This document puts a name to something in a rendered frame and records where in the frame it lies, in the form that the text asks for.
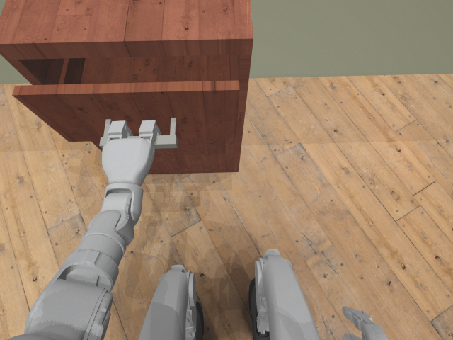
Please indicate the left robot upper arm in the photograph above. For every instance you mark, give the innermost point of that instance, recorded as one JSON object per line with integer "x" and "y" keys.
{"x": 71, "y": 311}

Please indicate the robot left hand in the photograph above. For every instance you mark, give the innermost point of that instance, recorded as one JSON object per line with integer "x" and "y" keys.
{"x": 129, "y": 159}

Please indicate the handle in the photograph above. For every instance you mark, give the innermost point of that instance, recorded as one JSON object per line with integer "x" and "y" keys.
{"x": 161, "y": 142}

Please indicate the drawer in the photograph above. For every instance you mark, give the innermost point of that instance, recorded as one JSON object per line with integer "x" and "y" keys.
{"x": 200, "y": 91}

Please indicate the robot right hand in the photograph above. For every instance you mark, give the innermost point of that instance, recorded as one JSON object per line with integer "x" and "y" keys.
{"x": 363, "y": 322}

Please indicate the robot left forearm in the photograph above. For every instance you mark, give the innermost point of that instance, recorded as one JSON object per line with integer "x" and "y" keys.
{"x": 97, "y": 257}

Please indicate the right robot foot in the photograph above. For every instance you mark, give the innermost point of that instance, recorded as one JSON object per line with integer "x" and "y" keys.
{"x": 254, "y": 313}

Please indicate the cabinet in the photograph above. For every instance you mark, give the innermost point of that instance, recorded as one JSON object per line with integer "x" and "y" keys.
{"x": 36, "y": 36}

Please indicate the right robot shin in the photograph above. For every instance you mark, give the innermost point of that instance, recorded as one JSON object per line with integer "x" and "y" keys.
{"x": 262, "y": 318}

